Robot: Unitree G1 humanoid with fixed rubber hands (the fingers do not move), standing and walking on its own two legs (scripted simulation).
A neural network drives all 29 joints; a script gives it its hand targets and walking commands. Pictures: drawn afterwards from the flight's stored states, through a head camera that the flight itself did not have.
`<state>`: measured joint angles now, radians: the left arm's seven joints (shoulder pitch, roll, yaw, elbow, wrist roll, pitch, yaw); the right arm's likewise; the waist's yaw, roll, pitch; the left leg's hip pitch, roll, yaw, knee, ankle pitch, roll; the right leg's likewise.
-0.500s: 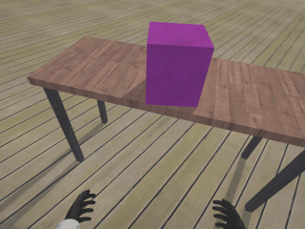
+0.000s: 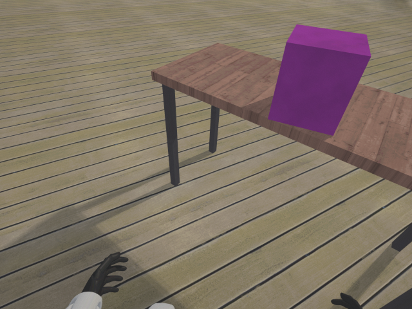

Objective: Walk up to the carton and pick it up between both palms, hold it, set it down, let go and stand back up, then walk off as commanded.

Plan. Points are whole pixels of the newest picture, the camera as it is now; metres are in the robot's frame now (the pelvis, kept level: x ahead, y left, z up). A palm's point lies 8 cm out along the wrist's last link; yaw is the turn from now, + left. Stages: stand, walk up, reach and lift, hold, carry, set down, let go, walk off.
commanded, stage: stand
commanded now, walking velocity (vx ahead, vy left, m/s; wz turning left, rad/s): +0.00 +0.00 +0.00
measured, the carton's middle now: (314, 79) +0.80 -0.26 +0.13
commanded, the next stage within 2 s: none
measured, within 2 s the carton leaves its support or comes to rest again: neither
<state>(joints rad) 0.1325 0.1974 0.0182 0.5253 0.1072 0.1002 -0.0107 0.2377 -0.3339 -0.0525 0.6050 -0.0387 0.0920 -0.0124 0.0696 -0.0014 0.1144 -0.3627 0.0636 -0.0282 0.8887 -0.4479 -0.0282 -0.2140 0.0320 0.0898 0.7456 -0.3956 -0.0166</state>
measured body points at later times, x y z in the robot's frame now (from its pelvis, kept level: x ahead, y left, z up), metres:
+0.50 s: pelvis -0.17 +0.10 +0.02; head -0.18 +0.14 +0.47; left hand -0.02 +0.44 -0.08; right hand -0.12 -0.24 -0.04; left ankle -0.03 +0.15 -0.70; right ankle -0.23 -0.03 -0.63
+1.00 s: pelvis -0.25 +0.14 +0.00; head -0.23 +0.14 +0.44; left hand -0.05 +0.42 -0.10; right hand -0.24 -0.18 -0.10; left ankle -0.18 +0.26 -0.71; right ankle -0.28 +0.02 -0.71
